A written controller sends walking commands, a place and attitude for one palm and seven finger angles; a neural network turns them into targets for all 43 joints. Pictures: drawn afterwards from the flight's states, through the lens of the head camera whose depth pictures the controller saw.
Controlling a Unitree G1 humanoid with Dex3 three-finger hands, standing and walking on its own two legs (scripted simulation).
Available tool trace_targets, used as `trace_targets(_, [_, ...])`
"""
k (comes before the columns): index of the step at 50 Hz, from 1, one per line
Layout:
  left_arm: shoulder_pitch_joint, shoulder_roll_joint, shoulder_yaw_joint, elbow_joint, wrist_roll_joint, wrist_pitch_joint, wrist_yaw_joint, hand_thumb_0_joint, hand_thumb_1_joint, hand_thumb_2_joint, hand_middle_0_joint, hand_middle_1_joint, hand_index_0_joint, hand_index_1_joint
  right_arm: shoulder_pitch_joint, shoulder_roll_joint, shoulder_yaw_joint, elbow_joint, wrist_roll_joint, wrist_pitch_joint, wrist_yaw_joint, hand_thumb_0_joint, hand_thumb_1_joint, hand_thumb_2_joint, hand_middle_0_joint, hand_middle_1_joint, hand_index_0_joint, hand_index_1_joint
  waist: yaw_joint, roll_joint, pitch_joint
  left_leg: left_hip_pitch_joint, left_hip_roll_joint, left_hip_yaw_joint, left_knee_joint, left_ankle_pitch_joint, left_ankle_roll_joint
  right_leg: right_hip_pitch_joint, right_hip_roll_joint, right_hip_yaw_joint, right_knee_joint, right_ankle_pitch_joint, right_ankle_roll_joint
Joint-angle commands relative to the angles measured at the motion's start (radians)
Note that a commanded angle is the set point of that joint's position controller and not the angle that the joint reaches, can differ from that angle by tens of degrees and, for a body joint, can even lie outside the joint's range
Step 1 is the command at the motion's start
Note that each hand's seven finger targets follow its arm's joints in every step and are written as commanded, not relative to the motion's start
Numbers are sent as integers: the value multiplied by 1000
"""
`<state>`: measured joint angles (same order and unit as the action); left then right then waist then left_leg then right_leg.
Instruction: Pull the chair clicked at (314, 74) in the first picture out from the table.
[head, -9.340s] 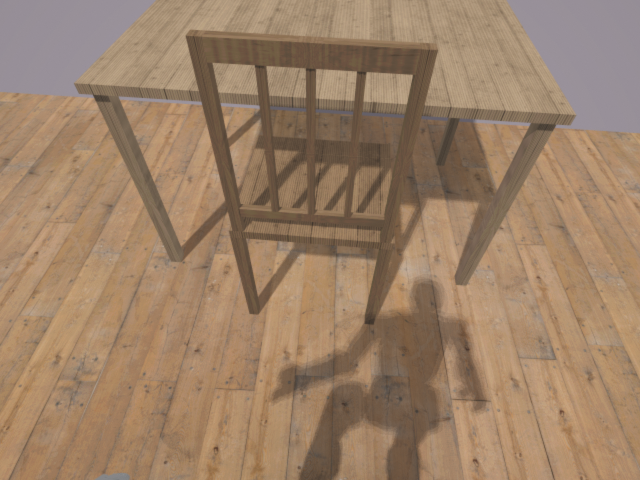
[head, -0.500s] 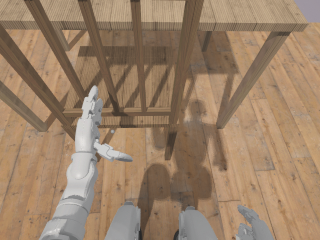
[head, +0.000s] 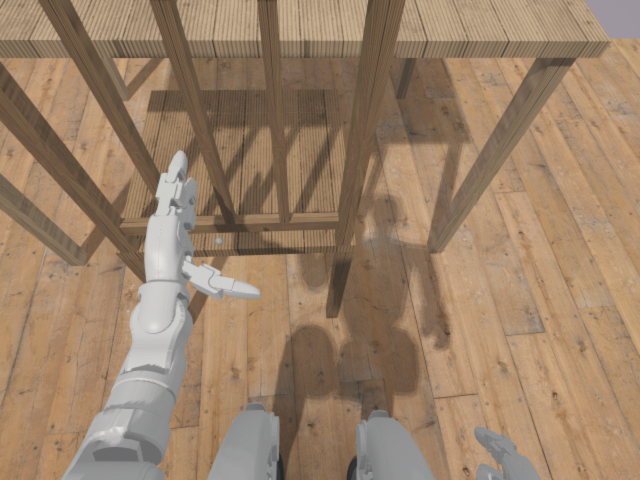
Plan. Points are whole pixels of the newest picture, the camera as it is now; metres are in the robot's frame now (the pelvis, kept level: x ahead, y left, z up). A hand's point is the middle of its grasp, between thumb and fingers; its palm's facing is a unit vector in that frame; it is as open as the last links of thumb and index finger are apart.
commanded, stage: push the fingers through the gap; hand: left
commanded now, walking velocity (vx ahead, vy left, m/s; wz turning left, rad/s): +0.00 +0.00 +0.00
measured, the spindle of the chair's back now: (206, 142) +0.51 +0.15 +0.07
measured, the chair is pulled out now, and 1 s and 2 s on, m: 0.00 0.00 0.00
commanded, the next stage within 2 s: hook a spindle and tug to test in 1.22 s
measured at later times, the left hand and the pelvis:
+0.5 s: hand (221, 204) +0.45 +0.14 +0.02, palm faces +0.08 -1.00 -0.02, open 16.9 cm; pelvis +0.00 +0.00 +0.00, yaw -1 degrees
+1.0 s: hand (231, 179) +0.49 +0.13 +0.02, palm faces +0.07 -1.00 -0.02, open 16.9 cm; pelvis +0.00 +0.01 -0.01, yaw -1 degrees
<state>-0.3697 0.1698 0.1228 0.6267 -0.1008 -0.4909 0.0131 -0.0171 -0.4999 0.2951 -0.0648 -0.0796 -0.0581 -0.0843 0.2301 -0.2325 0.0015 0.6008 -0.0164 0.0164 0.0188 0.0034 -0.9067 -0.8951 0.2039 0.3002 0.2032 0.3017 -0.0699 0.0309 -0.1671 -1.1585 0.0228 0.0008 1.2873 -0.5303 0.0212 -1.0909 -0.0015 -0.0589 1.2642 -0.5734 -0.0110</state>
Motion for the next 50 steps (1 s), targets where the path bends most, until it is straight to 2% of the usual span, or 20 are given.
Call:
trace_targets(1, [-341,124,52,-150,-1,-75,-1,0,-500,300,-60,-80,-60,-80,66,-153,-60,-90,2,-27,-11,0,-900,-900,200,300,200,300,-36,-18,-388,323,-14,-38,-146,254,0,150,18,32,-188,272,-15])
trace_targets(2, [-371,145,64,-155,2,-84,1,0,-500,300,-60,-80,-60,-80,67,-154,-60,-88,2,-28,-14,0,-900,-900,200,300,200,300,-37,-11,-392,324,-14,-39,-145,252,0,148,18,36,-187,270,-16])
trace_targets(6, [-400,132,55,-140,9,-105,-3,0,-500,300,-60,-80,-60,-80,84,-153,-63,-79,-5,-32,-9,0,-900,-900,200,300,200,300,-35,43,-447,375,-11,-41,-141,305,-6,137,19,31,-171,303,-20])
trace_targets(10, [-423,98,26,-87,15,-95,-4,0,-500,300,-60,-80,-60,-80,101,-160,-68,-67,-4,-21,-2,0,-900,-900,200,300,200,300,-53,39,-427,406,-3,-57,-146,330,-10,90,23,16,-170,301,-21])
trace_targets(16, [-524,142,76,-14,32,-98,24,0,-500,300,-60,-80,-60,-80,113,-164,-65,-56,-9,-4,-1,0,-900,-900,200,300,200,300,-61,23,-423,371,-9,-55,-148,282,-7,86,25,19,-177,260,-19])
trace_targets(19, [-581,204,132,12,43,-119,39,0,-500,300,-60,-80,-60,-80,124,-167,-62,-49,-17,-1,-2,0,-900,-900,200,300,200,300,-59,32,-454,360,-11,-49,-138,283,-5,103,24,26,-172,267,-17])
trace_targets(22, [-599,225,145,72,53,-127,31,0,-500,300,-60,-80,-60,-80,133,-164,-58,-46,-20,6,1,0,-900,-900,200,300,200,300,-62,21,-444,324,-14,-42,-132,284,-3,129,27,33,-171,285,-17])
trace_targets(23, [-624,224,146,75,54,-131,28,0,-500,300,-60,-80,-60,-80,139,-167,-58,-43,-22,8,1,0,-900,-900,200,300,200,300,-71,32,-459,342,-11,-45,-131,300,-2,120,27,28,-166,295,-18])
trace_targets(24, [-620,221,142,74,56,-135,23,0,-500,300,-60,-80,-60,-80,139,-166,-60,-44,-21,11,3,0,-900,-900,200,300,200,300,-61,64,-474,365,-10,-46,-130,321,-7,108,27,27,-160,305,-20])
trace_targets(26, [-636,186,115,84,51,-133,12,0,-500,300,-60,-80,-60,-80,148,-166,-62,-40,-22,16,9,0,-900,-900,200,300,200,300,-73,64,-490,392,-6,-53,-128,343,-9,93,29,21,-160,314,-21])
trace_targets(28, [-640,164,102,130,44,-123,3,0,-500,300,-60,-80,-60,-80,160,-169,-64,-35,-21,23,13,0,-900,-900,200,300,200,300,-84,59,-460,393,-4,-59,-133,337,-9,67,32,15,-164,298,-22])
trace_targets(32, [-706,225,147,159,52,-124,5,0,-500,300,-60,-80,-60,-80,175,-174,-64,-24,-26,37,12,0,-900,-900,200,300,200,300,-87,44,-466,366,-6,-57,-124,332,-4,80,32,22,-164,303,-19])
trace_targets(35, [-732,230,159,145,52,-141,9,0,-500,300,-60,-80,-60,-80,184,-171,-67,-20,-31,38,15,0,-900,-900,200,300,200,300,-84,63,-502,397,-5,-58,-119,361,-5,78,32,22,-158,319,-19])
trace_targets(39, [-792,221,144,226,75,-142,16,0,-500,300,-60,-80,-60,-80,192,-171,-62,-9,-36,49,20,0,-900,-900,200,300,200,300,-110,67,-447,370,-3,-64,-114,319,-2,24,34,18,-160,273,-18])
trace_targets(40, [-812,263,174,237,80,-143,22,0,-500,300,-60,-80,-60,-80,200,-178,-62,-6,-39,53,18,0,-900,-900,200,300,200,300,-109,46,-453,351,-3,-67,-111,313,-1,36,33,20,-156,272,-19])
trace_targets(42, [-806,266,180,265,87,-138,24,0,-500,300,-60,-80,-60,-80,204,-176,-60,-14,-40,58,18,0,-900,-900,200,300,200,300,-106,48,-463,335,-6,-62,-110,316,1,53,34,23,-155,281,-19])
trace_targets(43, [-826,257,175,247,83,-143,23,0,-500,300,-60,-80,-60,-80,207,-177,-59,-18,-41,58,20,0,-900,-900,200,300,200,300,-107,78,-490,364,-4,-68,-112,330,0,39,33,21,-147,283,-20])
trace_targets(46, [-782,264,188,196,79,-151,20,0,-500,300,-60,-80,-60,-80,210,-173,-63,-28,-44,70,29,0,-900,-900,200,300,200,300,-82,101,-560,420,0,-66,-107,416,-7,69,34,20,-137,348,-23])
trace_targets(49, [-725,206,151,222,76,-130,17,0,-500,300,-60,-80,-60,-80,210,-169,-64,-35,-38,82,37,0,-900,-900,200,300,200,300,-94,70,-519,399,2,-61,-111,409,-5,66,37,16,-148,356,-19])
trace_targets(50, [-726,252,184,230,78,-123,21,0,-500,300,-60,-80,-60,-80,216,-176,-64,-30,-38,89,35,0,-900,-900,200,300,200,300,-90,47,-500,370,1,-59,-111,393,-2,82,37,18,-148,353,-19])
